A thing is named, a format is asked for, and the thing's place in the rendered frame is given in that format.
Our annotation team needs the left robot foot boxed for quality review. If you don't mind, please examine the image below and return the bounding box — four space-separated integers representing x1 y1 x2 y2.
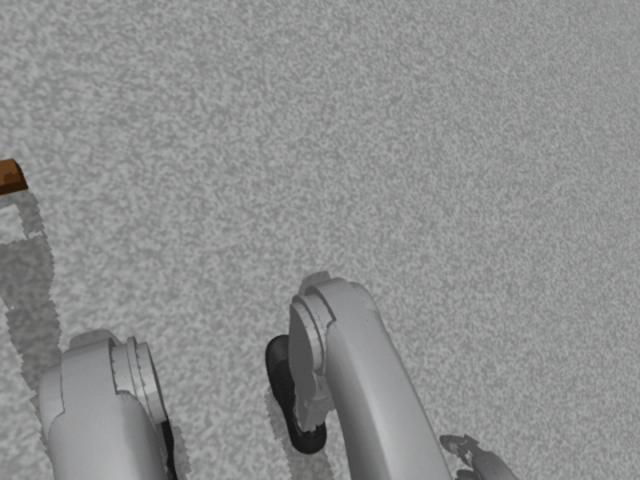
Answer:
161 409 178 480

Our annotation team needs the right robot foot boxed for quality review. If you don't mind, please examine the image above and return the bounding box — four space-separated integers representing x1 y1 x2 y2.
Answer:
265 335 327 454

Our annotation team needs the right robot hand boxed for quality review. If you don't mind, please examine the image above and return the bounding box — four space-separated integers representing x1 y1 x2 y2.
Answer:
440 434 518 480

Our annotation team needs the small box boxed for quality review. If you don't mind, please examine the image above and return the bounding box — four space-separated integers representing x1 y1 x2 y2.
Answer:
0 158 29 195

